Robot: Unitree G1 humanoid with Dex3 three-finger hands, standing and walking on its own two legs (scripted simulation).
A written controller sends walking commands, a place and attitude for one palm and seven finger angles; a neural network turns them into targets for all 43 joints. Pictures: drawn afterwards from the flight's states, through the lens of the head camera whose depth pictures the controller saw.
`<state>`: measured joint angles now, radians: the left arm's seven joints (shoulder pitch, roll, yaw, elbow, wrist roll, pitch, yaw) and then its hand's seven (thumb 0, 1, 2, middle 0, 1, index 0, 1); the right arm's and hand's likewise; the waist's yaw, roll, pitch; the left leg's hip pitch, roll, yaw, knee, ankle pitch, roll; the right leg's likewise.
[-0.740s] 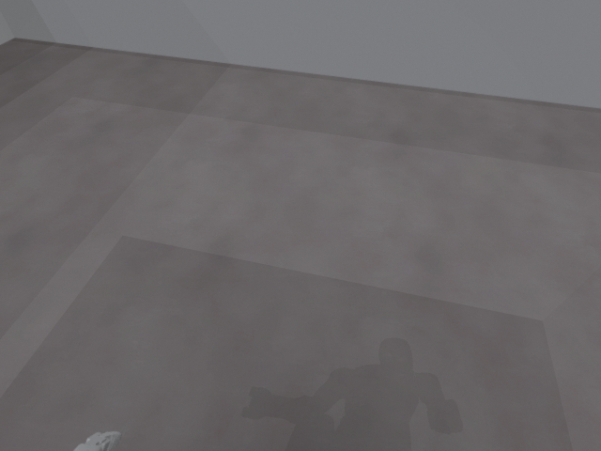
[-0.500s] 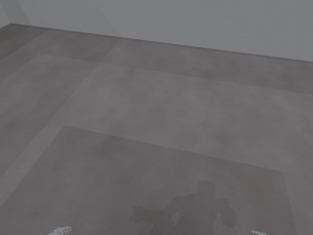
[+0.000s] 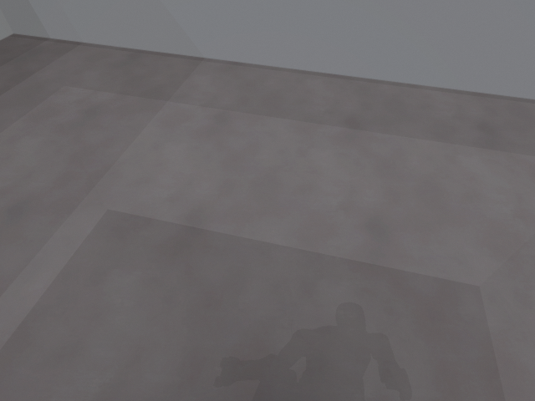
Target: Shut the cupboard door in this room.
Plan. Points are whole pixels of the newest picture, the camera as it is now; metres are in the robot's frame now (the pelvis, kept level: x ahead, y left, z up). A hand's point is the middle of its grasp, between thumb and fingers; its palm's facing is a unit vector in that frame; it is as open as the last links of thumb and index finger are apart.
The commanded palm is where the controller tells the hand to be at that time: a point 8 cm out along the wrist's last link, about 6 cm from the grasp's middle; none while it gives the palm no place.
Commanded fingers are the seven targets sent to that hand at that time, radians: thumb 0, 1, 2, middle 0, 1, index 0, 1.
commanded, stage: stand and wait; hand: left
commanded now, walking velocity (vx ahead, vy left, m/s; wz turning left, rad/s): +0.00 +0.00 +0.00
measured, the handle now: out of the picture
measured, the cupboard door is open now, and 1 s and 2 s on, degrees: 86 86 86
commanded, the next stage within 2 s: turn or walk to find it in 0.16 s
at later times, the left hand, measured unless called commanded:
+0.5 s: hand out of the picture +0.05 +0.23 -0.18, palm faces +0.05 -0.96 -0.27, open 7.4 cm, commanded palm none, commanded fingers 0.00 0.90 0.90 -0.20 -0.30 -0.20 -0.30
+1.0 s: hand out of the picture -0.04 +0.18 -0.16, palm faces +0.30 -0.91 -0.30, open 7.4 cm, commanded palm none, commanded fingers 0.00 0.90 0.90 -0.20 -0.30 -0.20 -0.30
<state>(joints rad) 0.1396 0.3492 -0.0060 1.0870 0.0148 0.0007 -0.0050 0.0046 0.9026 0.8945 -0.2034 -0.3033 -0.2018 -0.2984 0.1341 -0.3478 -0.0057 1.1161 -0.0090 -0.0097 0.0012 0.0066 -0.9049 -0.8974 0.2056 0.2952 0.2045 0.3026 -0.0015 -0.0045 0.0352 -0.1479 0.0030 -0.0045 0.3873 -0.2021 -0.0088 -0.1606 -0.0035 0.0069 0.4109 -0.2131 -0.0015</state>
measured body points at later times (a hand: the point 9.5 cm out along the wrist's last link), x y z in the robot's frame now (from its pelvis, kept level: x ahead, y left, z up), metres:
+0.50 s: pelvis -0.01 +0.01 -0.01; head +0.00 +0.01 +0.44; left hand +0.04 +0.28 -0.16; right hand +0.06 -0.26 -0.16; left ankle +0.01 +0.13 -0.74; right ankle +0.01 -0.12 -0.74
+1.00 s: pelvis -0.05 -0.04 -0.01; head -0.02 -0.05 +0.44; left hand -0.06 +0.23 -0.13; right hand +0.07 -0.28 -0.16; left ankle -0.07 +0.11 -0.66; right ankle -0.03 -0.13 -0.74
